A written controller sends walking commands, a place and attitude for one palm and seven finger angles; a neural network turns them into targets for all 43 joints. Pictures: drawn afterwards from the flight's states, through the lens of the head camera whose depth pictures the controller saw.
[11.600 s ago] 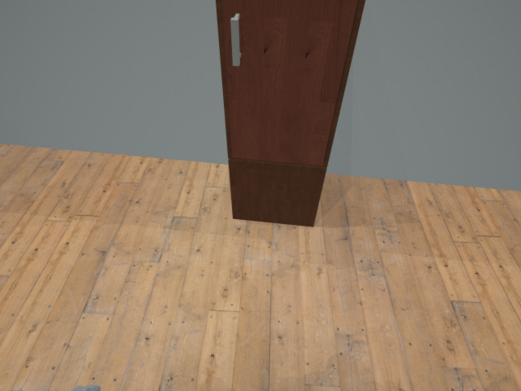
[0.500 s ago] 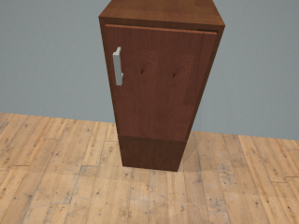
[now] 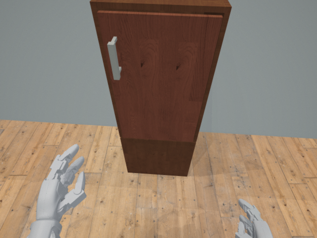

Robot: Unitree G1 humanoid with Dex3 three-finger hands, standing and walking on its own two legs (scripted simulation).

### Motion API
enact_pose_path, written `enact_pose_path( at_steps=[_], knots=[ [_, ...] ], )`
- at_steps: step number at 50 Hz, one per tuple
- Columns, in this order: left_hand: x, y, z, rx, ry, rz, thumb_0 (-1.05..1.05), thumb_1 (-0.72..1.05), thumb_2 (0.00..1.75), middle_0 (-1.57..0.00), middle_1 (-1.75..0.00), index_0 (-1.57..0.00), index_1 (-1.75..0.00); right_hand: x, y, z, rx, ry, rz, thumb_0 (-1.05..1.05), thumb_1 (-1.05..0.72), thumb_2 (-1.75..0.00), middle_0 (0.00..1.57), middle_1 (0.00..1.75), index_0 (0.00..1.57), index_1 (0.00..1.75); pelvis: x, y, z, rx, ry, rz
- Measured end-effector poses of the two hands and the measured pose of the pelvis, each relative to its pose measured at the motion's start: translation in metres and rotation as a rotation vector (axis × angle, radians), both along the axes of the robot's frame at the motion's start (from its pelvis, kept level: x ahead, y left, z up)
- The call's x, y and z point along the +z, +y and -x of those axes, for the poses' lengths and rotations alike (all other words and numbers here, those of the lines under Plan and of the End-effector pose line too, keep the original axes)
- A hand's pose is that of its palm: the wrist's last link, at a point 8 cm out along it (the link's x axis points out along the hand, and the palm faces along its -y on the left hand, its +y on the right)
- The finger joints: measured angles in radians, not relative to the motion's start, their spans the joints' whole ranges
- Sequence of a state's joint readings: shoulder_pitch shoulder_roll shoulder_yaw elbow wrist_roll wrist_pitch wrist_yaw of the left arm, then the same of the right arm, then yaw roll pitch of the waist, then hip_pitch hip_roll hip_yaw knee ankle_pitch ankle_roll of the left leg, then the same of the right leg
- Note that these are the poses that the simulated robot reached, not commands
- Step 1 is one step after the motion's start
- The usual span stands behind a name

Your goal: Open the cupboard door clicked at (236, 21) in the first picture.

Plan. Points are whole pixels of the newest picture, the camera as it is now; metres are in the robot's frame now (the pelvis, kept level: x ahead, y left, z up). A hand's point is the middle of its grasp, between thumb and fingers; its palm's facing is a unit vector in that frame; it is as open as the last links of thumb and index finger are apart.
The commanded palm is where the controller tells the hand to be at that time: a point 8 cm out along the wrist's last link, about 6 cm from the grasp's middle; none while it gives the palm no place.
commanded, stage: raise the hand with hooked fingers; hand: left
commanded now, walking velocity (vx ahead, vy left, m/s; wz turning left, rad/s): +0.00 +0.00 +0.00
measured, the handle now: (115, 58) +0.61 +0.16 +0.15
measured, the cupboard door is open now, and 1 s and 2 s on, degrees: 0 0 0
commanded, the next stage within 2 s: move the hooked fingers beside the handle in 1.84 s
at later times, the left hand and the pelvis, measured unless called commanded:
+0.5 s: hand (66, 186) +0.23 +0.22 +0.05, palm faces -0.03 -1.00 -0.07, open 10.6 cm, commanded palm +0.20 +0.27 +0.06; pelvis +0.02 -0.01 -0.02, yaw +1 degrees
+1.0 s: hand (43, 152) +0.28 +0.27 +0.11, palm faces +0.02 -1.00 -0.06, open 13.4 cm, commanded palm +0.25 +0.31 +0.13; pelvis +0.03 +0.01 +0.01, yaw +1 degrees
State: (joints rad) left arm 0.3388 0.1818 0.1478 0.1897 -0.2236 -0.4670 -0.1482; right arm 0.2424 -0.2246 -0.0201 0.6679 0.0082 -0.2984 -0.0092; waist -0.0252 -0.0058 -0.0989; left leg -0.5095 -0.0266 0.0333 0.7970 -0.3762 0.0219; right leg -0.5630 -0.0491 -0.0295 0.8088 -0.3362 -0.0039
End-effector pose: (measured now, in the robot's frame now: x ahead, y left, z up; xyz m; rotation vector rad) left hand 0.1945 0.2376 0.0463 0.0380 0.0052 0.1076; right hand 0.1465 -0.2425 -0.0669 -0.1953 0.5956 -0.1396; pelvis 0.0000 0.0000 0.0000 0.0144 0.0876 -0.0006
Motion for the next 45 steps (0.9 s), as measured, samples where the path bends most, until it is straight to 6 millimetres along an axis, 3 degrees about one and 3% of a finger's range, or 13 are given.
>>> enact_pose_path(
  at_steps=[4, 8, 12, 17, 23, 28, 33, 39, 45],
  knots=[
    [-0.022, -0.004, 0.006, -0.179, -0.019, -0.022, 0.00, 0.70, 0.81, -0.22, -0.43, -0.22, -0.43, 0.013, -0.015, -0.045, 0.041, -0.149, 0.037, 0.01, -0.90, -0.90, 0.20, 0.30, 0.21, 0.30, -0.024, -0.008, 0.000, -0.011, 0.048, -0.003],
    [-0.050, 0.011, 0.031, -0.110, 0.126, 0.057, 0.01, 0.61, 0.77, -0.23, -0.49, -0.23, -0.49, 0.021, -0.022, -0.075, 0.058, -0.201, 0.087, 0.01, -0.90, -0.90, 0.20, 0.30, 0.21, 0.30, -0.035, -0.014, -0.007, 0.001, 0.070, 0.010],
    [-0.041, 0.025, 0.046, 0.002, 0.113, 0.021, 0.01, 0.51, 0.73, -0.23, -0.55, -0.23, -0.55, 0.014, -0.018, -0.088, 0.093, -0.163, 0.113, 0.01, -0.91, -0.90, 0.20, 0.30, 0.20, 0.30, -0.037, -0.017, -0.015, 0.025, 0.079, 0.038],
    [-0.016, 0.025, 0.025, -0.054, 0.016, -0.036, 0.01, 0.40, 0.69, -0.24, -0.62, -0.24, -0.62, -0.010, -0.002, -0.081, 0.121, -0.063, 0.074, 0.01, -0.90, -0.90, 0.20, 0.30, 0.20, 0.30, -0.036, -0.019, -0.018, 0.048, 0.083, 0.062],
    [0.000, 0.032, -0.010, -0.147, 0.080, -0.033, 0.01, 0.26, 0.63, -0.25, -0.71, -0.25, -0.71, -0.023, 0.013, -0.054, 0.067, 0.024, -0.014, 0.01, -0.90, -0.90, 0.20, 0.30, 0.21, 0.30, -0.024, -0.016, -0.023, 0.031, 0.080, 0.053],
    [0.019, 0.047, -0.020, -0.104, 0.068, -0.033, 0.01, 0.14, 0.58, -0.26, -0.79, -0.26, -0.79, -0.019, 0.012, -0.035, 0.034, 0.049, -0.022, 0.01, -0.90, -0.90, 0.20, 0.30, 0.21, 0.30, -0.014, -0.011, -0.027, 0.019, 0.070, 0.046],
    [0.028, 0.054, -0.025, -0.100, 0.036, -0.031, 0.00, 0.03, 0.53, -0.27, -0.86, -0.27, -0.86, -0.011, 0.002, -0.028, 0.031, 0.054, 0.021, 0.01, -0.90, -0.90, 0.20, 0.30, 0.21, 0.30, -0.009, -0.005, -0.028, 0.019, 0.056, 0.045],
    [0.035, 0.063, -0.035, -0.107, 0.025, -0.024, 0.00, -0.12, 0.47, -0.28, -0.95, -0.28, -0.95, 0.005, -0.005, -0.034, 0.023, 0.020, 0.071, 0.01, -0.90, -0.90, 0.20, 0.30, 0.21, 0.30, -0.004, 0.000, -0.028, 0.019, 0.026, 0.046],
    [0.055, 0.075, -0.049, -0.094, -0.018, -0.026, 0.00, -0.26, 0.41, -0.29, -1.04, -0.29, -1.04, 0.020, 0.004, -0.047, 0.035, -0.034, 0.073, 0.01, -0.90, -0.90, 0.20, 0.30, 0.21, 0.30, 0.003, 0.004, -0.029, 0.021, -0.008, 0.049]
  ],
)
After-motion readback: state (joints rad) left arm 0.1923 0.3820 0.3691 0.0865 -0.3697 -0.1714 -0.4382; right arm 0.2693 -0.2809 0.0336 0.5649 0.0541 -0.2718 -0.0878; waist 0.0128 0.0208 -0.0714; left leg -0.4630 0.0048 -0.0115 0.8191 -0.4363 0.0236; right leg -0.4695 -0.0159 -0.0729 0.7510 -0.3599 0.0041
